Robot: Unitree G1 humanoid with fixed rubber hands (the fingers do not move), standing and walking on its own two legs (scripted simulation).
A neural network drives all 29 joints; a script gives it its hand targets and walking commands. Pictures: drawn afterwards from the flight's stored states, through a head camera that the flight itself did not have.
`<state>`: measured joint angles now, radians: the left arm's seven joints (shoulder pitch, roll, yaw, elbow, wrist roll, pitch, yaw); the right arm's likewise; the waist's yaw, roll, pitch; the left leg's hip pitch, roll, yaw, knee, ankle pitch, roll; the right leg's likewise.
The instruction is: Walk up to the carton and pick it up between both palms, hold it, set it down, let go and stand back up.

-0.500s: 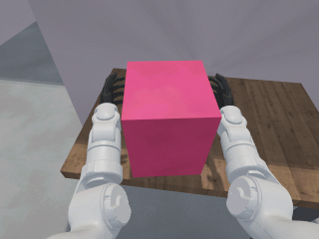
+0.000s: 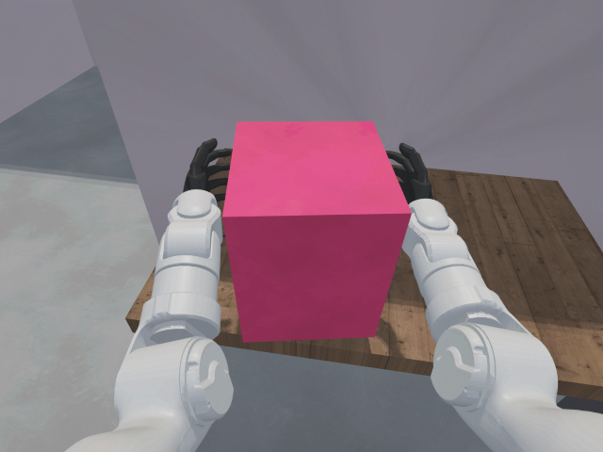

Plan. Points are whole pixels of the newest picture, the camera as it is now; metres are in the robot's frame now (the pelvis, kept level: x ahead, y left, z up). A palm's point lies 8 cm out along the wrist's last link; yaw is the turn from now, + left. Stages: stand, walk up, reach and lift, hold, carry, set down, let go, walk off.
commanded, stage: reach and lift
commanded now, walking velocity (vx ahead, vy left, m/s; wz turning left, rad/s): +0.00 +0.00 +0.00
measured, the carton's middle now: (307, 232) +0.42 +0.00 +0.10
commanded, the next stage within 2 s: none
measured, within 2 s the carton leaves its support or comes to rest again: neither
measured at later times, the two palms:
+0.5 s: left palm (180, 180) +0.40 +0.16 +0.21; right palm (411, 176) +0.40 -0.13 +0.21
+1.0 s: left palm (165, 158) +0.38 +0.17 +0.25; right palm (418, 149) +0.39 -0.12 +0.25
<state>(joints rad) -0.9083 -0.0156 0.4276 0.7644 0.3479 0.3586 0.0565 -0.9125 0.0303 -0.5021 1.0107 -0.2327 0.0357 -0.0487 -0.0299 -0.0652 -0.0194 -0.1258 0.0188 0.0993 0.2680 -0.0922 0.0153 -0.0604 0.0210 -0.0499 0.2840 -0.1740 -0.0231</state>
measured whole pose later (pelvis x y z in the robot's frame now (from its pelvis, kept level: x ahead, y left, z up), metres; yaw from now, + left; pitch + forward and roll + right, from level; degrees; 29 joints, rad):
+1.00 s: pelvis -0.01 +0.01 +0.00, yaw +2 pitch -7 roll -1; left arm -0.98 0.05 0.36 0.62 0.30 0.66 0.05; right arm -1.07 -0.09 -0.14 1.01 0.16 0.29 -0.15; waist -0.07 -0.05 -0.05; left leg -0.09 0.02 0.07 0.32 -0.11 0.02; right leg 0.01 0.02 -0.08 0.28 -0.17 -0.02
